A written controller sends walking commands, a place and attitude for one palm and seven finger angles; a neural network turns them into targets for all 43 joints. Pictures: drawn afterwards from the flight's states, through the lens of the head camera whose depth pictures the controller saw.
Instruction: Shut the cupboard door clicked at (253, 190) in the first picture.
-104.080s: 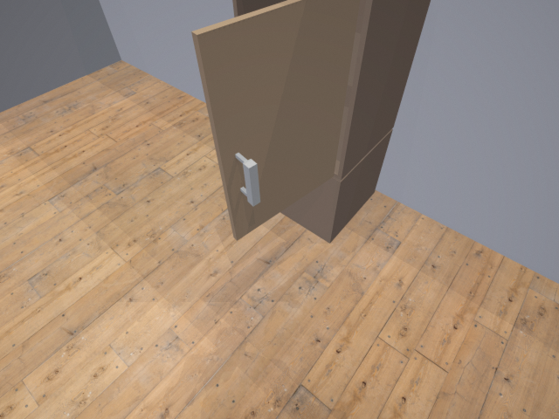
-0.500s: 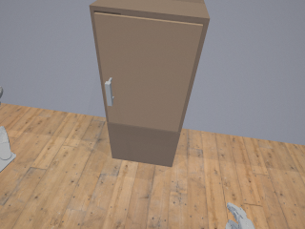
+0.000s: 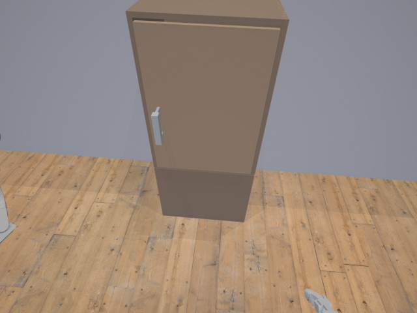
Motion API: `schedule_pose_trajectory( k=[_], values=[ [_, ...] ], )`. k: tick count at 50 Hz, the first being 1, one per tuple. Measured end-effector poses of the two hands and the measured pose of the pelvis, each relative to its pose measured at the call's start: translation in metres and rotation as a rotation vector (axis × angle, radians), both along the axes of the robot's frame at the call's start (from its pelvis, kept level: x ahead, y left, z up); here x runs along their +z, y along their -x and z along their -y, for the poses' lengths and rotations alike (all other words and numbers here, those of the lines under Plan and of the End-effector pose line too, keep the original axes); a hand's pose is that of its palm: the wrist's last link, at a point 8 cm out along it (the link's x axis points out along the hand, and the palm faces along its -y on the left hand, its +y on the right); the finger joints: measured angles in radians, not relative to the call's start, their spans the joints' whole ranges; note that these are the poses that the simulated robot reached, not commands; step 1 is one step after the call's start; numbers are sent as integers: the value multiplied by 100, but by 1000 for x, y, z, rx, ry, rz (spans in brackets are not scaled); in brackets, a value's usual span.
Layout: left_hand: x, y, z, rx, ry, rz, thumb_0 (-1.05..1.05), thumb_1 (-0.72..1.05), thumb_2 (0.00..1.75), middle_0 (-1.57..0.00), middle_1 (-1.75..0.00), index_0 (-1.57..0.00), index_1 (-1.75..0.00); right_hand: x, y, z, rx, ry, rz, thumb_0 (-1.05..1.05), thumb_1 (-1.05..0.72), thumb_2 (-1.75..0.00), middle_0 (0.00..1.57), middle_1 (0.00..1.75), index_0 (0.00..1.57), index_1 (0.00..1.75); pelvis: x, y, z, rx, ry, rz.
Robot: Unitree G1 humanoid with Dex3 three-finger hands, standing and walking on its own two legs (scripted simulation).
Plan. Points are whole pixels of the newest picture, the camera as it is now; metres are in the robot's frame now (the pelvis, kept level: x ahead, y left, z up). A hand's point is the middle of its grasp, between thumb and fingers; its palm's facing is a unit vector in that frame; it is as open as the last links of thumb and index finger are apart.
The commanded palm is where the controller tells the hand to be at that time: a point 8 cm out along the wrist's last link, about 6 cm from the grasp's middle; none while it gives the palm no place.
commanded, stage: stop stepping back and stand still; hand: left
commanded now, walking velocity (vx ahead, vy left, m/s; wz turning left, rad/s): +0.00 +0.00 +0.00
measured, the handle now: (158, 125) +0.76 +0.22 -0.09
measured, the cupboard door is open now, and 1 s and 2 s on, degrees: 0 0 0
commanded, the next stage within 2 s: let the arm hang, fingers relaxed in 0.34 s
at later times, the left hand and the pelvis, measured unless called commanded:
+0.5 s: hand (3, 229) +0.21 +0.33 +0.13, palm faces +0.41 -0.75 -0.52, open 7.4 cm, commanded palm none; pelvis +0.01 +0.04 +0.00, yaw +1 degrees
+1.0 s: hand out of the picture -0.12 +0.22 -0.16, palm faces +0.10 -0.96 -0.25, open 7.3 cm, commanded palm none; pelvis -0.05 +0.02 +0.01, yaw +5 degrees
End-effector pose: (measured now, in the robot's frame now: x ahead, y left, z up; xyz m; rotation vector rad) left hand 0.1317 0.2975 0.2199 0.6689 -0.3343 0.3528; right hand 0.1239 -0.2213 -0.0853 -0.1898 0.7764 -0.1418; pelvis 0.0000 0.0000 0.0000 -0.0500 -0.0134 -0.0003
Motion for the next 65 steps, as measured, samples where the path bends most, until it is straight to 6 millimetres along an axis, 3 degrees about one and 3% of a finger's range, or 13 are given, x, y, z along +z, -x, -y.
schedule_pose_trajectory(
  k=[5, 9, 16, 22, 25, 29, 33, 37, 42, 47, 51, 57, 65],
  values=[
    [-40, -11, -48, 192, 202, 5, 0, 89, 90, -21, -30, -22, -30, -4, -4, -2, -19, 36, -11, 1, -90, -90, 20, 31, 21, 30, -2, -8, -14, 7, -8, 29],
    [-66, -30, -43, 191, 327, -57, 1, 89, 90, -20, -30, -21, -30, 12, -10, -7, 9, 66, 14, 1, -90, -90, 20, 30, 20, 30, 4, 0, -17, 7, -32, 12],
    [-24, -29, 1, -70, 148, -33, 2, 89, 90, -21, -30, -21, -30, 31, -21, -11, 44, 72, 70, 1, -90, -90, 20, 30, 20, 30, 7, 10, -15, 26, -19, -25],
    [-9, -16, -35, 23, 35, -20, 1, 89, 90, -22, -30, -22, -31, 17, -27, -10, -6, 65, 30, 1, -90, -90, 20, 30, 20, 30, 2, -11, -26, 6, 7, -12],
    [-65, -32, -62, 133, 139, -204, 0, 89, 90, -21, -30, -21, -30, -1, -31, -10, 53, 46, 2, 1, -90, -90, 20, 30, 20, 30, -4, -10, -36, 16, 0, -9],
    [-198, -32, -58, 229, 364, -707, 0, 91, 90, -19, -30, -20, -30, -21, -24, -5, 84, 52, -51, 1, -90, -90, 20, 30, 20, 30, -12, 9, -41, 16, -45, -1],
    [-307, 25, -4, 183, 503, -1160, 1, 91, 90, -19, -30, -20, -30, -29, 7, 3, 66, 65, -135, 1, -91, -90, 20, 30, 21, 30, -16, 26, -34, -3, -90, 3],
    [-358, 119, 48, 211, 652, -1472, 1, 92, 90, -20, -30, -20, -30, -32, 50, 22, 32, 92, -280, 1, -90, -90, 20, 30, 21, 30, -12, 37, -24, -7, -83, -5],
    [-358, 230, 59, 411, 766, -1672, 1, 96, 90, -21, -30, -21, -30, -21, 101, 39, -11, 117, -490, 1, -91, -90, 20, 30, 20, 30, 7, 42, -12, 43, -61, -17],
    [-347, 266, 45, 516, 766, -1731, 1, 93, 90, -21, -30, -21, -30, -24, 133, 43, -38, 124, -574, 1, -91, -90, 20, 30, 20, 30, 10, 46, -15, 60, -50, -32],
    [-347, 257, 25, 544, 745, -1677, 1, 92, 90, -20, -30, -21, -30, -38, 145, 29, -29, 110, -599, 1, -91, -90, 20, 30, 20, 30, 7, 51, -23, 79, -39, -26],
    [-342, 211, 8, 462, 689, -1555, 1, 91, 90, -20, -30, -20, -30, -43, 144, -8, -21, 20, -530, 1, -91, -90, 20, 30, 20, 30, 13, 63, -28, 43, -49, 15],
    [-335, 159, 15, 319, 665, -1417, 0, 91, 90, -20, -30, -20, -30, -43, 156, -31, -28, -34, -467, 0, -94, -90, 20, 30, 20, 30, 16, 80, -35, 26, -53, 39]
  ],
)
